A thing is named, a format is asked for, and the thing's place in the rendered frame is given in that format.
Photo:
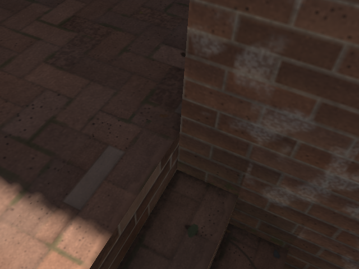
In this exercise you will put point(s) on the stairs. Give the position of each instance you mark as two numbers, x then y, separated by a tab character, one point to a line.
181	222

